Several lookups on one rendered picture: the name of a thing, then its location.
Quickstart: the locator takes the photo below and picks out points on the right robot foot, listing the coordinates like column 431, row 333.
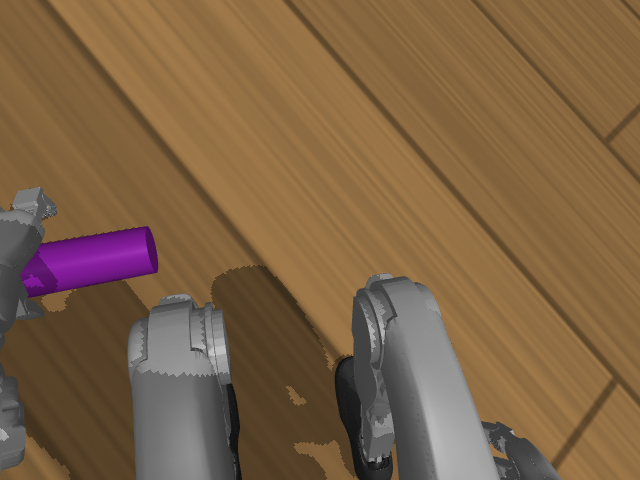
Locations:
column 349, row 406

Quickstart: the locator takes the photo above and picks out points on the right robot hand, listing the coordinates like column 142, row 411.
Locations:
column 525, row 461

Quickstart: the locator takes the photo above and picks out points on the left robot foot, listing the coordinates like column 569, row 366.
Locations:
column 234, row 435

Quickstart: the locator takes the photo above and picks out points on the bottle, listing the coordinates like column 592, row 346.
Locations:
column 90, row 260

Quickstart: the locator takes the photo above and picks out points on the left robot arm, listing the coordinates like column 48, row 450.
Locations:
column 12, row 425

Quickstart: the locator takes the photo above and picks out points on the left robot hand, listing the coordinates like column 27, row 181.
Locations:
column 21, row 234

